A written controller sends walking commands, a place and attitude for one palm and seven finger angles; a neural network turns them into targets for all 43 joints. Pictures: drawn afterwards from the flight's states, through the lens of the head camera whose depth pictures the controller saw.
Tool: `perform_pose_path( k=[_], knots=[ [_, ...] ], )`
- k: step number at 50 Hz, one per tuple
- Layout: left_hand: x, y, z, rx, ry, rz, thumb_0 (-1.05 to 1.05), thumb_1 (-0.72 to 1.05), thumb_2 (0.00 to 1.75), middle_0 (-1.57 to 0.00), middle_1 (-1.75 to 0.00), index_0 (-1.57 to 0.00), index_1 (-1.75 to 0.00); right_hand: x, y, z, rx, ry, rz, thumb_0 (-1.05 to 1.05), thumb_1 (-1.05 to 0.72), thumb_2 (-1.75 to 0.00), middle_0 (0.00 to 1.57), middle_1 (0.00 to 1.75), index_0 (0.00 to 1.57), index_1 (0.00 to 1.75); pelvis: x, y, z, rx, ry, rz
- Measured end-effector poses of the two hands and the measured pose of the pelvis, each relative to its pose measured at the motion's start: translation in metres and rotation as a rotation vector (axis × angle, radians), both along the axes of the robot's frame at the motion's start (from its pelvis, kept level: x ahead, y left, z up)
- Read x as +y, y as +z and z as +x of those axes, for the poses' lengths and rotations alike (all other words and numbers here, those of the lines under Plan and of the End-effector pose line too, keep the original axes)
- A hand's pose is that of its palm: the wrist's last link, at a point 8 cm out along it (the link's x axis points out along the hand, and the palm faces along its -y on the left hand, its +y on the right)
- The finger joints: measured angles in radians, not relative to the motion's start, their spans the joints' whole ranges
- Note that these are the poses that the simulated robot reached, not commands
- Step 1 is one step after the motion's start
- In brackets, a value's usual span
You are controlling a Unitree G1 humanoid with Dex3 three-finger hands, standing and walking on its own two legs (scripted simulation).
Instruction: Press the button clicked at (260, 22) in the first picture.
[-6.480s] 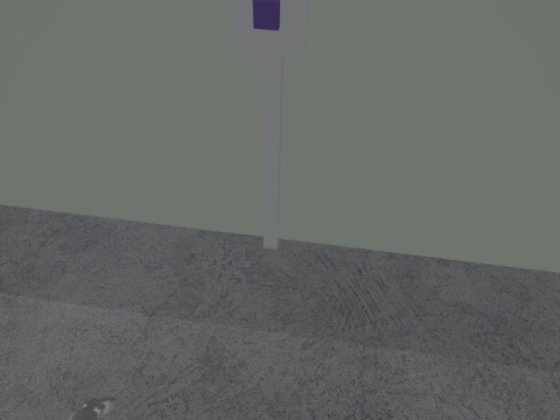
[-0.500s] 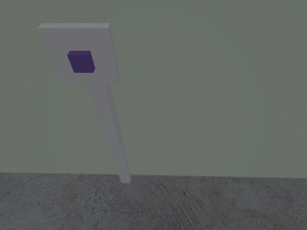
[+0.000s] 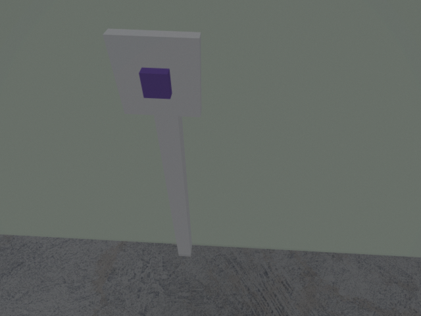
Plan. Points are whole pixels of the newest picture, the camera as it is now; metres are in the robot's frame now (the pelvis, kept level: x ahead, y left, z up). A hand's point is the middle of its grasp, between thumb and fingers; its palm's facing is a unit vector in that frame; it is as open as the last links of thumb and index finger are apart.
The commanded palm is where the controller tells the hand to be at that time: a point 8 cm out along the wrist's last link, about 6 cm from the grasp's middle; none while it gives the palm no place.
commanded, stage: come to a stop and stand still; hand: left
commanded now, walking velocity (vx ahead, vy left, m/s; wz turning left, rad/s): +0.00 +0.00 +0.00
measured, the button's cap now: (156, 82) +0.51 +0.16 +0.20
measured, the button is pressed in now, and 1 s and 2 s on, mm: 0 0 0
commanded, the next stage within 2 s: look again from close up in 0.32 s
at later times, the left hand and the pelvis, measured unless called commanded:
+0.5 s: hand out of the picture +0.06 +0.22 -0.15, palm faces -0.05 -0.95 -0.32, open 7.4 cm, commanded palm none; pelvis -0.02 -0.01 +0.01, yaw -1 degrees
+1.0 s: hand out of the picture +0.03 +0.16 -0.15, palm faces -0.03 -0.96 -0.29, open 7.4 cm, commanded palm none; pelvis -0.01 -0.06 +0.01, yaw +0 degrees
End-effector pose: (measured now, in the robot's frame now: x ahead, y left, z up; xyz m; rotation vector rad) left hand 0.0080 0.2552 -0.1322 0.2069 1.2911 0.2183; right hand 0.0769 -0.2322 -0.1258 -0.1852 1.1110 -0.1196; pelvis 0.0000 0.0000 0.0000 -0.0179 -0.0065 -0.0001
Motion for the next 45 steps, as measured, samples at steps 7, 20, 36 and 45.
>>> perform_pose_path(
  k=[7,20,36,45],
  knots=[
    [0.023,0.013,0.043,-0.110,-0.053,0.038,0.01,0.91,0.89,-0.20,-0.30,-0.20,-0.30,-0.005,0.006,-0.005,-0.007,-0.014,-0.028,0.01,-0.90,-0.89,0.21,0.30,0.20,0.30,0.008,0.003,-0.004,-0.012,-0.013,0.006],
    [0.020,0.023,0.056,-0.119,-0.125,0.048,0.01,0.91,0.89,-0.20,-0.30,-0.20,-0.30,-0.055,0.016,-0.048,0.081,-0.067,-0.111,0.01,-0.90,-0.89,0.20,0.30,0.20,0.30,0.000,0.009,-0.016,-0.023,-0.023,0.017],
    [-0.015,0.023,0.018,-0.016,-0.094,0.049,0.01,0.91,0.89,-0.20,-0.30,-0.21,-0.30,-0.091,0.011,-0.047,0.123,-0.045,-0.088,0.01,-0.91,-0.89,0.20,0.30,0.20,0.30,-0.037,0.013,-0.017,-0.027,-0.011,0.020],
    [-0.041,0.021,0.017,-0.014,-0.087,0.032,0.01,0.91,0.89,-0.20,-0.30,-0.21,-0.30,-0.097,0.008,-0.033,0.113,-0.025,-0.062,0.01,-0.91,-0.89,0.20,0.30,0.20,0.30,-0.055,0.014,-0.015,-0.027,-0.010,0.019]
  ],
)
